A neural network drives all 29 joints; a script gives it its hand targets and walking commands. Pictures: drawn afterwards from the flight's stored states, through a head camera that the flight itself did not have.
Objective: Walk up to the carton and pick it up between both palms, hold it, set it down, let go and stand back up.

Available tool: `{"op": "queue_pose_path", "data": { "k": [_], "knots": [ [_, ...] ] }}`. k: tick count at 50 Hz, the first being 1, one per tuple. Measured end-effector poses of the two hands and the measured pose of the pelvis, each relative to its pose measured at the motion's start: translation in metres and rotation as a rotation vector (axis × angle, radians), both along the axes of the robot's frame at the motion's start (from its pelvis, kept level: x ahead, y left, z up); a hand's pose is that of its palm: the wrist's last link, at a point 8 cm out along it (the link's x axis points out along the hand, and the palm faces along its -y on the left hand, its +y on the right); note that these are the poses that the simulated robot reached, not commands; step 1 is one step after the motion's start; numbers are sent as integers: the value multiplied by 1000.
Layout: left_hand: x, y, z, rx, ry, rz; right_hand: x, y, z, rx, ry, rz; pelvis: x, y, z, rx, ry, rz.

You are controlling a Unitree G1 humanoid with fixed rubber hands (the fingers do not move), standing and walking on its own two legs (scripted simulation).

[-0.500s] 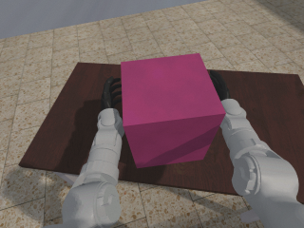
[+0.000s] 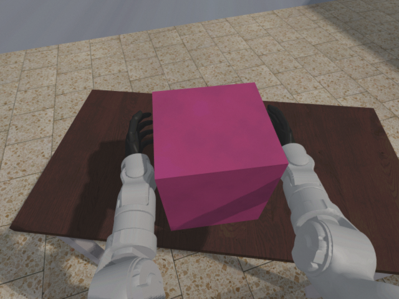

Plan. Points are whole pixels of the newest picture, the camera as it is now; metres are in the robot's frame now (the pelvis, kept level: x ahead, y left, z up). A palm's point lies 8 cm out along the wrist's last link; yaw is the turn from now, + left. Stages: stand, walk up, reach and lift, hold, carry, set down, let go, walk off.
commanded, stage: reach and lift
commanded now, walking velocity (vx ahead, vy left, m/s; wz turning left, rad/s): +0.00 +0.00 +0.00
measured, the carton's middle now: (210, 161) +0.41 +0.04 +0.03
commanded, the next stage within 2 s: none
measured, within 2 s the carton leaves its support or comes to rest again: leaves its support in 1.00 s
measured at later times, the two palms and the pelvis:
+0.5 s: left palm (137, 151) +0.38 +0.18 +0.08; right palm (283, 144) +0.44 -0.11 +0.07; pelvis +0.00 +0.00 +0.00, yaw +0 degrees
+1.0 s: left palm (132, 157) +0.36 +0.18 +0.09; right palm (285, 158) +0.40 -0.11 +0.07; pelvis -0.02 +0.01 +0.00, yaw +1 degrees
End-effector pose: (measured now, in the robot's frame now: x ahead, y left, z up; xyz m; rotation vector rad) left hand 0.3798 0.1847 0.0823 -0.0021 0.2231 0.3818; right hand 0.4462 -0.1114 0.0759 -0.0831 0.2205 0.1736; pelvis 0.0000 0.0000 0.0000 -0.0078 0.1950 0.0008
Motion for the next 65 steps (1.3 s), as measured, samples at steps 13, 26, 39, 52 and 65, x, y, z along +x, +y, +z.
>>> {"op": "queue_pose_path", "data": {
  "k": [13, 26, 39, 52, 65],
  "knots": [
    [0, -1, 1, 3, -1, -15, -5, -2, 0, 13, -3, -19, -3, 4, 1, 2, 1, -9],
    [1, -1, 0, 4, 7, -19, -5, -3, -2, 28, 1, -25, -2, 4, 1, 1, 1, -5],
    [-4, -2, 3, 15, -2, -39, -16, -4, 0, 6, -26, -42, -6, 5, 1, 0, -9, 6],
    [-23, -1, 9, 7, 19, -79, -49, -4, 0, 5, -7, -94, -20, 9, 2, 0, -56, 18],
    [-31, -12, 48, 25, -6, -126, -73, -15, 28, 47, -25, -151, -38, 9, 2, 8, -135, 10]
  ]
}}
